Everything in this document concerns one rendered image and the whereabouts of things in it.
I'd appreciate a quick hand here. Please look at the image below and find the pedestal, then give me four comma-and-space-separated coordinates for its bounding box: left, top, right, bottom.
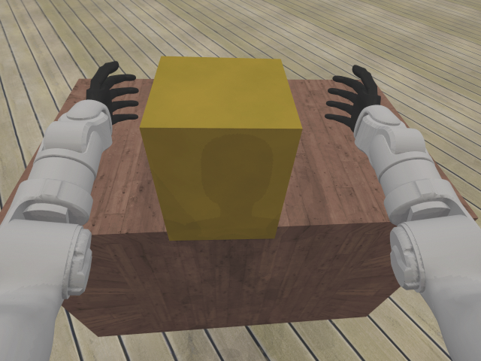
0, 79, 478, 337

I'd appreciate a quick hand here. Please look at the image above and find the right robot forearm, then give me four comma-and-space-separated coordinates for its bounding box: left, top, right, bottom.
354, 105, 481, 233

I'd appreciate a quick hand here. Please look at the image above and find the robot left hand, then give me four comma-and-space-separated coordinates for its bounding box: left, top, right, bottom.
86, 61, 139, 125

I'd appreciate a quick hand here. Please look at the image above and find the robot right hand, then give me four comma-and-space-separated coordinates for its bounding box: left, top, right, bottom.
325, 65, 381, 132

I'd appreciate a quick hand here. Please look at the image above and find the left robot forearm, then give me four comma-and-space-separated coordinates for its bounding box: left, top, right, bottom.
0, 100, 113, 235

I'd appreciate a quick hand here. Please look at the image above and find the carton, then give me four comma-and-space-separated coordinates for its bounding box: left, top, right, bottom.
139, 56, 302, 241

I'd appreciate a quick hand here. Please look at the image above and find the right robot upper arm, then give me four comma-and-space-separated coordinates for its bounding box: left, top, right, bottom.
390, 214, 481, 361

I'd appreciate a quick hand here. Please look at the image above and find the left robot upper arm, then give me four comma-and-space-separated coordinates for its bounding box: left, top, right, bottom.
0, 219, 92, 361

